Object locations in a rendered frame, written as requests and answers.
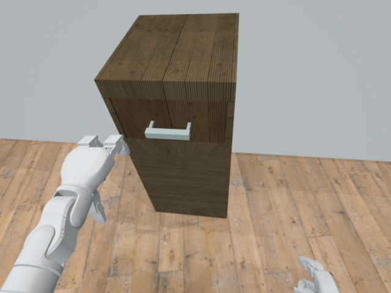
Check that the handle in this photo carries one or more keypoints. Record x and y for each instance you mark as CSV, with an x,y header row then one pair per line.
x,y
175,134

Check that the robot right hand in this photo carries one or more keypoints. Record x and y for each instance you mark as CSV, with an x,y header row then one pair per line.
x,y
323,280

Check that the cabinet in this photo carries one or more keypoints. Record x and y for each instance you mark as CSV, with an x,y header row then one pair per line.
x,y
181,57

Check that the robot left forearm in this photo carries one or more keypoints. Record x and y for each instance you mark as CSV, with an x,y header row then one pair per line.
x,y
48,246

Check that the robot left hand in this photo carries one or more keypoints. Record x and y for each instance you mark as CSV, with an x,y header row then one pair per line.
x,y
89,164

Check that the drawer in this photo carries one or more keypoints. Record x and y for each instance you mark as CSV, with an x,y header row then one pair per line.
x,y
208,118

